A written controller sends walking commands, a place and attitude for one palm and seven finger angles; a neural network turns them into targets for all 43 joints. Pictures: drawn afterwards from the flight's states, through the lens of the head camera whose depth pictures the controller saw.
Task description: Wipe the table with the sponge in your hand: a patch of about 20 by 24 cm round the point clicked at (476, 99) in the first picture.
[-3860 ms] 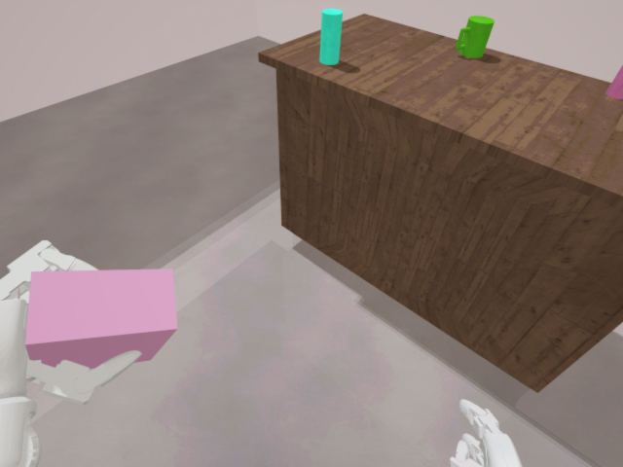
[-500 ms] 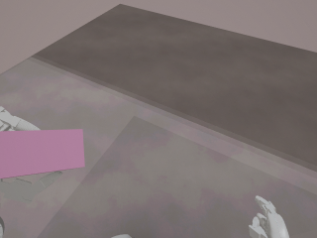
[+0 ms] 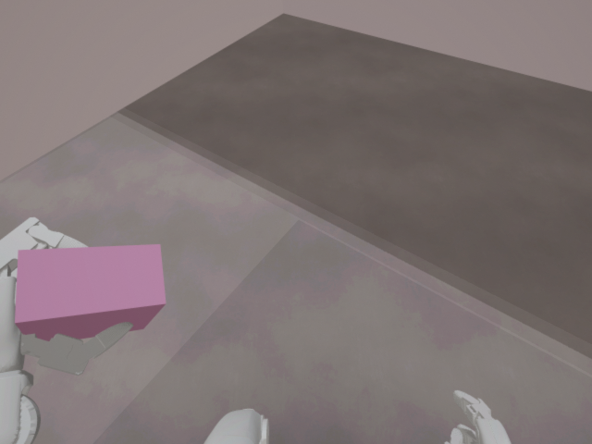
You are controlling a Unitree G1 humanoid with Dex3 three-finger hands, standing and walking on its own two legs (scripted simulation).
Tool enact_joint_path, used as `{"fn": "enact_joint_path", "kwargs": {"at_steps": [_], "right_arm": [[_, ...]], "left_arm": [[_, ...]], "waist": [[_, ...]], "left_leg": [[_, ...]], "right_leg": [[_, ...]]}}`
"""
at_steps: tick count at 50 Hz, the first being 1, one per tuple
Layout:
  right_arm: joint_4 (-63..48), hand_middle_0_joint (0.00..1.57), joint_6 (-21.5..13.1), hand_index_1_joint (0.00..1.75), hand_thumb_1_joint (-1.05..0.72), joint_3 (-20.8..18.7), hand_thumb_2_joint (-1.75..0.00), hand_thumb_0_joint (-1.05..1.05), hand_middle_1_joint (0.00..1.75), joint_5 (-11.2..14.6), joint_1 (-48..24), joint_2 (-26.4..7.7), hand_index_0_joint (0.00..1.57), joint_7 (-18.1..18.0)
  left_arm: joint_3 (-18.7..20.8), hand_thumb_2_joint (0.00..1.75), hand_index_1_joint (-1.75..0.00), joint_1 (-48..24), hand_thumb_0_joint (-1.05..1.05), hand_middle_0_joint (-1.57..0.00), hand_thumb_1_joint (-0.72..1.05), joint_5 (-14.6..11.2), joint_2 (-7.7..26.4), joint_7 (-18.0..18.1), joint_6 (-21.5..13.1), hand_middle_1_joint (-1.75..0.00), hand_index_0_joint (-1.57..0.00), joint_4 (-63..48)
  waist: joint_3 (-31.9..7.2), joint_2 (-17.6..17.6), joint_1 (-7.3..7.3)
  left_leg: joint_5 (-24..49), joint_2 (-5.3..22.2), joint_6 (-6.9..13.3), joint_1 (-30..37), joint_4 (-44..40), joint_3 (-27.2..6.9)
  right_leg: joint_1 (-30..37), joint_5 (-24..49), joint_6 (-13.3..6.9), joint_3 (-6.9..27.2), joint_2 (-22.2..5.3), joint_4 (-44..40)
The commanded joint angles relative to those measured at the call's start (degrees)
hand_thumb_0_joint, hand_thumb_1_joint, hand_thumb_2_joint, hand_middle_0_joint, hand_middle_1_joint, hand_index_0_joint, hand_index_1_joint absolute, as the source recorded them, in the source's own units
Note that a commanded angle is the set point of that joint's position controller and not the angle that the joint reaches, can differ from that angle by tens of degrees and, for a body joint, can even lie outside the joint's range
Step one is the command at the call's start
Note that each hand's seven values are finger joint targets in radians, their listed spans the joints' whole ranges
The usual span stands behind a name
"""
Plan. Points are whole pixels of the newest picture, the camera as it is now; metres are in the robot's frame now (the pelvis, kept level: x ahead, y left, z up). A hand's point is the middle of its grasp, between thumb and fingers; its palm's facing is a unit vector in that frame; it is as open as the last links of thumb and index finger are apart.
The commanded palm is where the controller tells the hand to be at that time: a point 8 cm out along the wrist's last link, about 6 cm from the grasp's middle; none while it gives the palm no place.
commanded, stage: walk around to get in front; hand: left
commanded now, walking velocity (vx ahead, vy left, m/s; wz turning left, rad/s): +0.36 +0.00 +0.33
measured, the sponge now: (112, 295) +0.23 +0.20 +0.15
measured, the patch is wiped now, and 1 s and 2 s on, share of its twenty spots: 0.00 0.00 0.00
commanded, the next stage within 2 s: turn to face it in 0.72 s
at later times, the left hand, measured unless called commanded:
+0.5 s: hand (107, 210) +0.32 +0.23 +0.19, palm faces +0.48 -0.72 -0.50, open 10.1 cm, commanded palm +0.27 +0.27 +0.18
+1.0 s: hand (92, 164) +0.40 +0.29 +0.17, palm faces +0.63 -0.64 -0.44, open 10.1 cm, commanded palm +0.32 +0.30 +0.18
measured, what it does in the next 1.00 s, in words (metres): walks ahead, turning left: left foot, then right foot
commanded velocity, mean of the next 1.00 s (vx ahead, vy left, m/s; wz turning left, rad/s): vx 0.26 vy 0.00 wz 0.21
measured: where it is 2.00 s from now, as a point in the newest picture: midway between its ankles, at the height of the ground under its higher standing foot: (335, 443)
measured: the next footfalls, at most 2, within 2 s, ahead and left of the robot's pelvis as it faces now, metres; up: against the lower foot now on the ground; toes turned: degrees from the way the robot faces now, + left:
left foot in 0.18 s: +0.17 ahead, +0.13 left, +0.00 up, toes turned +12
right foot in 0.50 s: +0.24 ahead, -0.14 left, +0.00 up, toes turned -4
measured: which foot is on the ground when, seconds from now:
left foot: up 0.00-0.16, down 0.18-0.50, up 0.52-0.86, down 0.88-1.00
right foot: down 0.00-0.18, up 0.20-0.48, down 0.50-0.86, up 0.88-1.00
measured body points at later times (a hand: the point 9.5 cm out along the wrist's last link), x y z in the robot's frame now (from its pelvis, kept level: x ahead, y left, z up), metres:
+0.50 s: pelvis +0.14 -0.02 -0.01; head +0.17 -0.04 +0.44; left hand +0.28 +0.26 +0.21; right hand +0.32 -0.19 -0.12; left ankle +0.13 +0.12 -0.74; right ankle +0.20 -0.14 -0.73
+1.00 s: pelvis +0.25 -0.01 -0.02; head +0.29 +0.02 +0.43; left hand +0.36 +0.32 +0.20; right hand +0.50 -0.18 -0.09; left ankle +0.27 +0.12 -0.74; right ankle +0.25 -0.14 -0.66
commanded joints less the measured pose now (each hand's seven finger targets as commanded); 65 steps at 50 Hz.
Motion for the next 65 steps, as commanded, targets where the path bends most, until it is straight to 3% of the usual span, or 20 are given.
{"fn": "enact_joint_path", "kwargs": {"at_steps": [1, 7, 8, 9, 10, 17, 23, 24, 26, 29, 33, 39, 42, 43, 44, 51, 57, 58, 60, 65], "right_arm": [[-13.2, 0.2, -2.9, 0.3, -0.9, -1.7, -0.9, 0.0, 0.3, 0.0, -5.0, -2.5, 0.2, 0.4], [-15.1, 0.2, -2.5, 0.3, -0.9, -3.3, -0.9, 0.0, 0.3, 0.1, -0.7, -3.2, 0.2, -0.7], [-15.6, 0.2, -2.6, 0.3, -0.9, -3.7, -0.9, 0.0, 0.3, 0.3, -0.5, -4.0, 0.2, -1.0], [-15.7, 0.2, -2.8, 0.3, -0.9, -4.2, -0.9, 0.0, 0.3, 0.2, -1.7, -5.6, 0.2, -0.6], [-15.6, 0.2, -3.2, 0.3, -0.9, -3.4, -0.9, 0.0, 0.3, 0.4, -2.2, -5.2, 0.2, 0.3], [-13.5, 0.2, -5.9, 0.3, -0.9, -2.7, -0.9, 0.0, 0.3, 0.9, -3.5, -3.6, 0.2, 0.8], [-12.2, 0.2, -5.5, 0.3, -0.9, -1.8, -0.9, 0.0, 0.3, 0.6, -2.8, -3.1, 0.2, -0.7], [-11.7, 0.2, -5.0, 0.3, -0.9, -1.6, -0.9, 0.0, 0.3, 0.6, -2.7, -2.5, 0.2, -1.0], [-13.0, 0.2, -4.8, 0.3, -0.9, -1.1, -0.9, 0.0, 0.3, 0.3, -5.5, -2.1, 0.2, -0.9], [-10.6, 0.2, -4.2, 0.3, -0.9, -0.7, -0.9, 0.0, 0.3, 0.1, -6.3, -3.1, 0.2, -0.2], [-12.0, 0.2, -2.9, 0.3, -0.9, -1.2, -0.9, 0.0, 0.3, -0.1, -6.6, -3.1, 0.2, 0.1], [-16.4, 0.2, -2.2, 0.3, -0.9, -2.4, -0.9, 0.0, 0.3, -0.2, -4.0, -1.8, 0.2, 0.4], [-16.2, 0.2, -2.1, 0.3, -0.9, -3.7, -0.9, 0.0, 0.3, 0.2, -0.5, -3.4, 0.2, -0.6], [-16.4, 0.2, -2.2, 0.3, -0.9, -4.0, -0.9, 0.0, 0.3, 0.3, -1.5, -4.7, 0.2, -0.3], [-16.3, 0.2, -2.6, 0.3, -0.9, -3.6, -0.9, 0.0, 0.3, 0.7, -1.8, -5.4, 0.2, 0.5], [-14.0, 0.2, -5.1, 0.3, -0.9, -2.0, -0.9, 0.0, 0.3, 0.6, -4.3, -4.1, 0.2, 1.3], [-14.1, 0.2, -6.4, 0.3, -0.9, -1.7, -0.9, 0.0, 0.3, 0.5, -3.1, -3.6, 0.2, 1.1], [-13.9, 0.2, -6.3, 0.3, -0.9, -1.5, -0.9, 0.0, 0.3, 0.5, -2.6, -3.0, 0.2, 1.2], [-14.9, 0.2, -6.0, 0.3, -0.9, -0.9, -0.9, 0.0, 0.3, 0.3, -4.3, -1.7, 0.2, 1.0], [-13.6, 0.2, -2.5, 0.3, -0.9, 0.5, -0.9, 0.0, 0.3, -0.1, -7.2, -1.3, 0.2, 1.2]], "left_arm": [[10.1, 1.3, -1.6, -1.1, 0.0, -1.2, 0.1, -1.1, 13.8, 2.7, -4.4, -1.6, -1.2, -18.1], [9.6, 1.3, -1.6, -0.2, 0.0, -1.2, 0.1, -1.6, 12.3, 4.2, -4.0, -1.6, -1.2, -20.2], [9.8, 1.3, -1.6, -1.3, 0.0, -1.2, 0.1, -1.4, 12.8, 4.3, -4.9, -1.6, -1.2, -21.0], [9.7, 1.3, -1.6, -2.0, 0.0, -1.2, 0.1, -1.6, 12.3, 4.2, -5.6, -1.6, -1.2, -21.8], [9.8, 1.3, -1.6, -4.3, 0.0, -1.2, 0.1, -1.1, 14.2, 3.7, -6.1, -1.6, -1.2, -18.6], [9.9, 1.3, -1.6, 2.2, 0.0, -1.2, 0.1, -1.7, 12.4, 1.4, -5.5, -1.6, -1.2, -24.2], [8.2, 1.3, -1.6, -0.9, 0.0, -1.2, 0.1, -1.5, 10.3, 1.3, -3.4, -1.6, -1.2, -14.2], [8.5, 1.3, -1.6, -2.0, 0.0, -1.2, 0.1, -1.0, 11.5, 1.3, -2.6, -1.6, -1.2, -11.6], [10.4, 1.3, -1.6, -6.1, 0.0, -1.2, 0.1, -1.1, 15.7, 1.8, -1.1, -1.6, -1.2, -10.2], [9.2, 1.3, -1.6, -6.9, 0.0, -1.2, 0.1, -1.4, 14.5, 1.1, -2.7, -1.6, -1.2, -12.0], [8.4, 1.3, -1.6, -4.5, 0.0, -1.2, 0.1, -0.8, 13.7, 1.6, -3.4, -1.6, -1.2, -16.8], [11.6, 1.3, -1.6, 1.7, 0.0, -1.2, 0.1, -1.7, 13.9, 4.0, -2.8, -1.6, -1.2, -22.6], [10.5, 1.3, -1.6, 1.2, 0.0, -1.2, 0.1, -1.9, 13.0, 4.5, -3.6, -1.6, -1.2, -22.4], [10.3, 1.3, -1.6, 0.5, 0.0, -1.2, 0.1, -2.2, 12.4, 4.5, -5.0, -1.6, -1.2, -23.3], [10.9, 1.3, -1.6, -3.6, 0.0, -1.2, 0.1, -1.9, 15.0, 4.5, -6.0, -1.6, -1.2, -23.1], [9.1, 1.3, -1.6, -1.3, 0.0, -1.2, 0.1, -1.9, 12.5, 1.3, -5.4, -1.6, -1.2, -24.4], [8.4, 1.3, -1.6, -4.8, 0.0, -1.2, 0.1, -1.6, 11.3, 1.0, -2.9, -1.6, -1.2, -14.5], [7.7, 1.3, -1.6, -7.6, 0.0, -1.2, 0.1, -1.3, 11.5, 0.8, -2.7, -1.6, -1.2, -13.7], [10.2, 1.3, -1.6, -7.9, 0.0, -1.2, 0.1, -2.1, 14.4, 1.1, -1.3, -1.6, -1.2, -9.2], [10.3, 1.3, -1.6, -2.6, 0.0, -1.2, 0.1, -2.6, 13.9, 1.5, -2.6, -1.6, -1.2, -15.8]], "waist": [[-7.7, -10.7, 0.9], [-13.5, -4.8, -1.63], [-15.9, 4.6, -2.53], [-16.4, 18.5, -2.03], [-14.4, 16.2, -1.81], [-10.8, 13.1, -0.05], [-9.9, 7.4, -0.27], [-9.6, 1.0, 0.05], [-7.7, -24.4, 1.76], [-3.6, -11.3, 0.27], [-5.4, -9.9, -0.24], [-9.2, -12.6, 1.28], [-16.5, 2.6, -3.06], [-17.3, 17.7, -2.38], [-16.8, 16.2, -2.02], [-11.5, 14.6, -0.52], [-11.8, 7.0, 0.45], [-10.6, 0.4, -0.18], [-10.2, -24.0, 0.62], [-14.0, -9.5, -0.11]], "left_leg": [[2.9, 1.4, 0.3, -0.5, -19.5, 4.1], [11.1, -3.8, 1.3, 20.8, -38.6, 9.5], [12.9, 0.4, 4.3, 31.7, -40.2, 1.8], [25.1, 15.2, 12.0, 39.1, -43.3, -22.6], [25.5, 21.4, 17.1, 36.0, -46.8, -34.7], [12.3, 11.8, 11.5, 17.7, -48.7, -10.6], [-1.2, 8.1, 7.0, 11.1, -40.0, -5.5], [-5.5, 5.8, 5.6, 7.3, -31.0, -3.1], [-13.0, -3.4, 1.4, -13.4, 2.3, -1.5], [-2.6, 1.6, -0.5, -13.6, 11.7, -6.2], [0.2, 2.8, -0.6, -5.0, -5.0, -1.2], [2.6, -0.8, -0.1, 5.7, -27.2, 8.4], [14.0, -2.2, 1.9, 30.1, -38.9, 5.4], [34.4, 13.3, 9.9, 38.0, -40.8, -16.8], [45.5, 21.6, 15.6, 36.5, -42.9, -30.2], [22.2, 15.4, 9.2, 16.5, -46.4, -3.9], [11.0, 14.3, 2.7, 16.9, -33.6, 3.6], [7.7, 11.2, 0.9, 15.5, -26.1, 4.7], [-14.9, -1.1, -3.4, -1.0, -3.2, 2.1], [-5.8, -0.2, -4.3, -1.3, 1.9, -3.9]], "right_leg": [[11.3, 22.1, -7.0, 8.2, -12.9, -12.8], [7.8, 25.7, -3.0, 2.1, -8.6, 6.9], [-1.6, 20.3, -0.3, 1.1, -5.6, 19.7], [-16.5, -9.2, 2.5, 2.4, 2.6, 34.2], [-22.9, -18.9, 1.7, 9.1, 4.1, 41.7], [-14.3, -3.8, 3.4, 7.0, 0.2, 22.2], [4.1, 0.3, 4.1, 0.5, 5.3, -1.3], [7.5, -3.1, 2.6, 5.5, 2.1, -6.1], [13.7, -9.9, -8.6, 41.6, -21.0, -20.1], [9.2, 1.1, -8.4, 28.0, -18.7, -18.3], [8.7, 21.5, -5.7, 9.1, -15.0, -13.7], [10.8, 31.8, -5.3, 3.4, -14.5, -6.1], [-0.9, 26.1, 0.2, -1.3, -8.3, 21.9], [-15.0, -8.5, 3.3, 1.0, 1.3, 36.9], [-20.7, -21.2, 2.2, 8.5, 4.5, 44.6], [-10.3, -4.7, 2.8, 8.3, 2.5, 20.6], [-1.0, 3.6, 3.7, 4.0, 6.5, 0.1], [-0.6, 11.0, 2.2, 8.9, 3.7, -4.9], [4.1, 37.8, -7.2, 38.8, -12.2, -12.1], [9.7, 45.1, -8.3, 27.1, -7.7, -6.6]]}}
